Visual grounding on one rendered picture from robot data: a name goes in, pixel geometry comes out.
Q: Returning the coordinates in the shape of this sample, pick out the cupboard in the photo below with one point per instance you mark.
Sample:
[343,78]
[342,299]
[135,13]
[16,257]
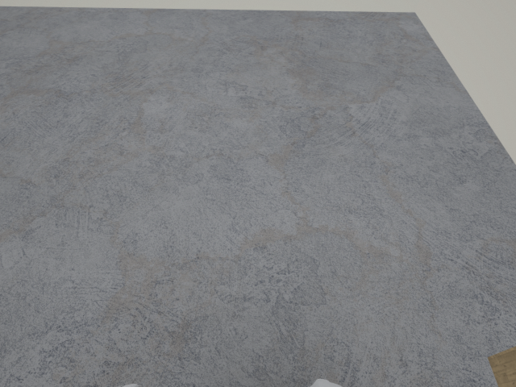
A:
[503,365]

